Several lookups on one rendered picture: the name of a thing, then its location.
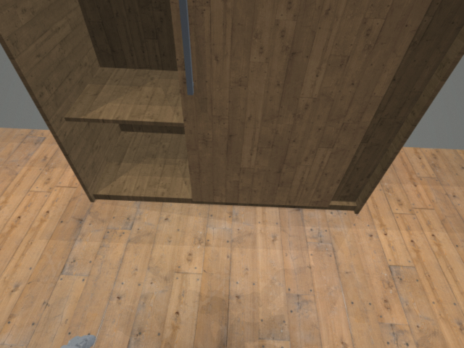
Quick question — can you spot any handle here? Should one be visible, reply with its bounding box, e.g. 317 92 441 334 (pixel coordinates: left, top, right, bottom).
179 0 194 95

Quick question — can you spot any wardrobe door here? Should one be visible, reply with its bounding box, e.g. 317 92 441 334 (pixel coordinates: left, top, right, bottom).
170 0 432 207
332 0 464 202

